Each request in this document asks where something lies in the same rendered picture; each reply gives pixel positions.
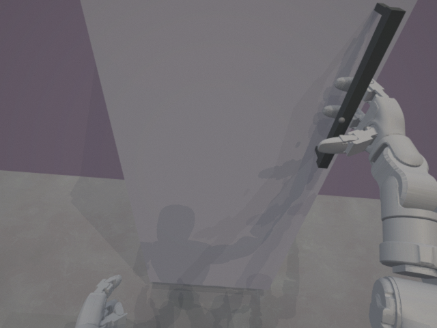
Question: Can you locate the robot right hand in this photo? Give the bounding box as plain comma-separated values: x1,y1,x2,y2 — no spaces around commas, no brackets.
318,77,406,156

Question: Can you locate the fridge door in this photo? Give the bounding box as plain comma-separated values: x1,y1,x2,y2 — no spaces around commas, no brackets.
80,0,417,290

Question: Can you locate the handle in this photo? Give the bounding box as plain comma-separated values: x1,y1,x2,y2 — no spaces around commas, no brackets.
315,3,406,169

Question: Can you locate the robot left hand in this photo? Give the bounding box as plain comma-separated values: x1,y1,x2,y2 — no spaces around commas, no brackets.
75,275,128,328

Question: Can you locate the robot right forearm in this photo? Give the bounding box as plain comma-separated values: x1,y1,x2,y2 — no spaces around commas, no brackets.
368,135,437,285

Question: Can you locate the right robot upper arm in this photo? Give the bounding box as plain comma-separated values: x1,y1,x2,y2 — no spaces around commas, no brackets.
369,276,437,328

